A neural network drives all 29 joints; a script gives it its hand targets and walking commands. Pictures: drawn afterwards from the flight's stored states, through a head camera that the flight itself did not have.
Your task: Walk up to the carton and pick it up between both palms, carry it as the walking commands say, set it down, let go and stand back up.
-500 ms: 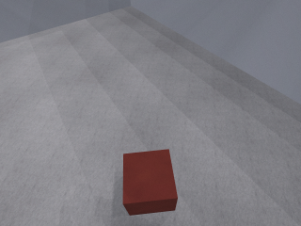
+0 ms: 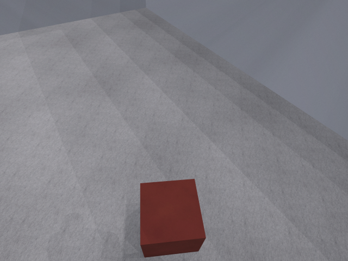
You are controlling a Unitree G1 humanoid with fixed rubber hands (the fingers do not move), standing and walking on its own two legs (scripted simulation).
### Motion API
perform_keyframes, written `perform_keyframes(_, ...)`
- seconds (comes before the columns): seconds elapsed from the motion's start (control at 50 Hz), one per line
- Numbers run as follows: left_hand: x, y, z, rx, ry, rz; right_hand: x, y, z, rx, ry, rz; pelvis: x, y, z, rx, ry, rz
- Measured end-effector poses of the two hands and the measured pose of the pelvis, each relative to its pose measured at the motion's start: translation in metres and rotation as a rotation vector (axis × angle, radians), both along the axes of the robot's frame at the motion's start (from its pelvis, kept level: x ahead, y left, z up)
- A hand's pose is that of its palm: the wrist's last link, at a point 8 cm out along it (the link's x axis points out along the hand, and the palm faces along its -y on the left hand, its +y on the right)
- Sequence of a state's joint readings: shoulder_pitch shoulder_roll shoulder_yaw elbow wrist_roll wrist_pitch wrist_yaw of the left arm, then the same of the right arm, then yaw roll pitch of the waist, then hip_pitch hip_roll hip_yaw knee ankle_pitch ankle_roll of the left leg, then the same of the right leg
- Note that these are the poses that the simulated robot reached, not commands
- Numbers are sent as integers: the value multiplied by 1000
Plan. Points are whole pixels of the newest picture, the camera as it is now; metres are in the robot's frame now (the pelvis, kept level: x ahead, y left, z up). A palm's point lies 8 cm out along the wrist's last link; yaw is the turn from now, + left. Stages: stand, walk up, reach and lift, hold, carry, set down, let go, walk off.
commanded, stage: walk up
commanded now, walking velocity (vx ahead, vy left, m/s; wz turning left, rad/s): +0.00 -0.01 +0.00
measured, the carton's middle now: (169, 217) +0.44 -0.01 -0.65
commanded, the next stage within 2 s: stand in 0.28 s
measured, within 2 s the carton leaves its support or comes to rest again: neither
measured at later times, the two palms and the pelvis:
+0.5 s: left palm out of the picture +0.01 +0.21 -0.15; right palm out of the picture -0.02 -0.22 -0.15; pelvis +0.02 -0.01 +0.00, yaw +0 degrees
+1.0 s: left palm out of the picture +0.12 +0.21 -0.17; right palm out of the picture +0.12 -0.23 -0.17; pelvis -0.05 -0.03 -0.05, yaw +4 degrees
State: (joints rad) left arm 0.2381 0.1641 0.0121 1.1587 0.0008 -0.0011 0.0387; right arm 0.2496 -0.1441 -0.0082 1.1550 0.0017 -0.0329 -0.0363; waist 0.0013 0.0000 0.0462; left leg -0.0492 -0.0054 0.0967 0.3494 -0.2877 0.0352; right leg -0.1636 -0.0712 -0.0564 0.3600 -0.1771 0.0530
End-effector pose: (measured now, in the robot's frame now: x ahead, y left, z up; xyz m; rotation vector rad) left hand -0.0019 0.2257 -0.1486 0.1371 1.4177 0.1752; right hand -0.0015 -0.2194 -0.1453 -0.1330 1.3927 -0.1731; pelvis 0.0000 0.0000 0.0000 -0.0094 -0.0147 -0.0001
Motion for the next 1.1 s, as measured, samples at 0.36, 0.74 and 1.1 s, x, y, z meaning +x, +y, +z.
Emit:
perform_keyframes(0.36,2,-8,-2,-5,56,0,-24,0,-1,-1,92,-39,14,-3,-1,-2,2,-2)
perform_keyframes(0.74,157,-5,15,-3,-69,-6,169,-7,8,33,-49,28,-14,-11,-24,-15,283,29)
perform_keyframes(1.1,144,-15,-25,-24,-253,-54,142,-21,-27,34,-210,55,-69,-31,-71,-9,294,58)
